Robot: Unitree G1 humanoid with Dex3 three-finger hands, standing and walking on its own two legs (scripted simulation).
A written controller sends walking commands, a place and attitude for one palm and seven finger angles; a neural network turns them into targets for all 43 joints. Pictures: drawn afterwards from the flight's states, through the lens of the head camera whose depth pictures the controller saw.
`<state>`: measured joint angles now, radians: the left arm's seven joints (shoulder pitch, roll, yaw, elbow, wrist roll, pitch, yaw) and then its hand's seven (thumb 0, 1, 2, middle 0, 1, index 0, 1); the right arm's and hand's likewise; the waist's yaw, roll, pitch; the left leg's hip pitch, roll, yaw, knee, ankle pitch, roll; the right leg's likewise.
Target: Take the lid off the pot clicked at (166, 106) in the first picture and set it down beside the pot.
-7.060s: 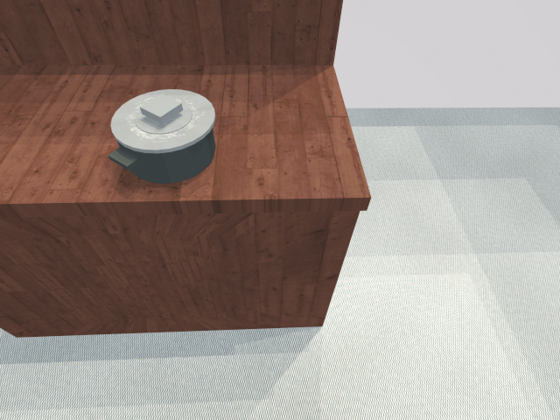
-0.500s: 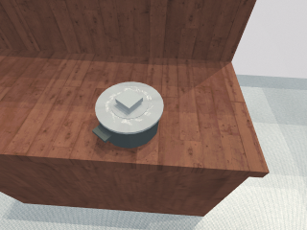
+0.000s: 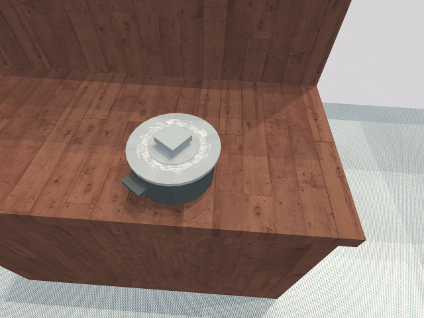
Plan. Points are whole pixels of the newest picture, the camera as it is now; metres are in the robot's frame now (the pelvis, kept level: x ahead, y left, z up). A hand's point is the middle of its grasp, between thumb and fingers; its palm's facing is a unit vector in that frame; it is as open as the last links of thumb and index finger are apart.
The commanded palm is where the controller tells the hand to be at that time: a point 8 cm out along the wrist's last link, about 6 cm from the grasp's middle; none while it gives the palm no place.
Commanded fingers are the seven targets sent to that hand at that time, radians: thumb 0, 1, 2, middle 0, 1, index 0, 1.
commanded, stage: look again from close up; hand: left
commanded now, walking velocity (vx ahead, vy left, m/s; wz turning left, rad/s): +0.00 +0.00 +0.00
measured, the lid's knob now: (173, 138) +0.42 +0.11 +0.09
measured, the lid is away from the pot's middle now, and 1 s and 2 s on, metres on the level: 0.01 0.01 0.01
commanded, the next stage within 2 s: shuffle to correct the standing spot in 0.58 s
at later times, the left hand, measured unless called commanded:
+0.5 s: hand out of the picture -0.02 +0.15 -0.18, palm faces +0.02 -0.99 -0.15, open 7.4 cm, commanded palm none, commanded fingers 0.00 0.90 0.90 -0.20 -0.30 -0.20 -0.30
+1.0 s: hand out of the picture -0.03 +0.17 -0.18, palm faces +0.01 -0.98 -0.18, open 7.4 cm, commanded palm none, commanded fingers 0.00 0.90 0.90 -0.20 -0.30 -0.20 -0.30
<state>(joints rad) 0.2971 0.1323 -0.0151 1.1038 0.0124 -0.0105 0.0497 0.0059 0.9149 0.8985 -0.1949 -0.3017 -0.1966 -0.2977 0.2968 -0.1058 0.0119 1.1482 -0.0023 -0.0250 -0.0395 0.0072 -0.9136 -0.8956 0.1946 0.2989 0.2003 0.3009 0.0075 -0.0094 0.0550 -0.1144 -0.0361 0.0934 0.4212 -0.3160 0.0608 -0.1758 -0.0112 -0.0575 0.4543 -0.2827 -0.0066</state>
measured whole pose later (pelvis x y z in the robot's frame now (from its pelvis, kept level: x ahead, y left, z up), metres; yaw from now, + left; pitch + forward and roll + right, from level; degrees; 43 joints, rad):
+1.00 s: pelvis -0.03 +0.01 +0.00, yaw -1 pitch +0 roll +0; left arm 0.28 0.14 0.01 1.06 0.01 0.02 0.06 0.00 0.91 0.90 -0.19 -0.30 -0.20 -0.30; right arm 0.27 -0.10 -0.01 1.12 0.01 -0.01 -0.05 0.02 -0.92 -0.90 0.20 0.30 0.20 0.30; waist 0.01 -0.04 0.09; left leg -0.16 -0.05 0.12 0.45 -0.29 0.08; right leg -0.24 -0.02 -0.03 0.50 -0.26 0.01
